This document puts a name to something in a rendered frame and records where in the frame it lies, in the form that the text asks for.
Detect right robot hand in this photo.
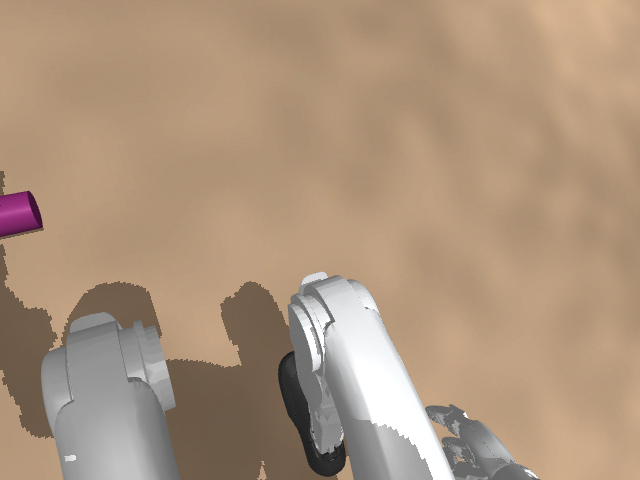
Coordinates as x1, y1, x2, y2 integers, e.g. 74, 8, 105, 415
425, 404, 517, 480

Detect right robot foot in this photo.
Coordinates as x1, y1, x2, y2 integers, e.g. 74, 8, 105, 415
278, 351, 346, 477

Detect can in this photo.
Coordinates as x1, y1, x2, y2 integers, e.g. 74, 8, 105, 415
0, 191, 43, 237

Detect right robot arm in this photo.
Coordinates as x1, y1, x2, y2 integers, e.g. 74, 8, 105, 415
491, 464, 540, 480

